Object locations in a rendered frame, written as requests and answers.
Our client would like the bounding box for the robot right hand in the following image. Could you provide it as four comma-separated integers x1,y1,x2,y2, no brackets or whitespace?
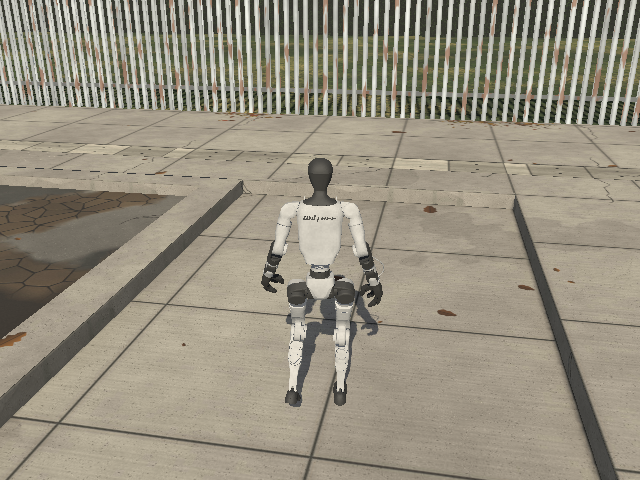
360,282,383,307

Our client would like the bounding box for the robot left forearm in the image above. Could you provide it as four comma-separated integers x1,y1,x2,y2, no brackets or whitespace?
263,240,282,278

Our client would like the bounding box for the robot right forearm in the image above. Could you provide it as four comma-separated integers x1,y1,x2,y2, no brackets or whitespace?
359,242,380,286

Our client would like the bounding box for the robot left foot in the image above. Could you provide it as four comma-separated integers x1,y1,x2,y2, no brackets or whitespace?
285,388,301,404

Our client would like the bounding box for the robot left hand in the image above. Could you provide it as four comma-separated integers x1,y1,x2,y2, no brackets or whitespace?
261,274,284,293

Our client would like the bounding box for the robot left shin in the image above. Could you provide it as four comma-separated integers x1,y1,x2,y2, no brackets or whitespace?
288,324,304,392

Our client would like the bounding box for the right robot upper arm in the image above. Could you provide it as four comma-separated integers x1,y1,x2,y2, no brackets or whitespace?
341,201,368,258

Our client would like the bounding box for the left robot upper arm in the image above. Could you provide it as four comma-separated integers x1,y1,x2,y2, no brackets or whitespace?
272,201,299,256

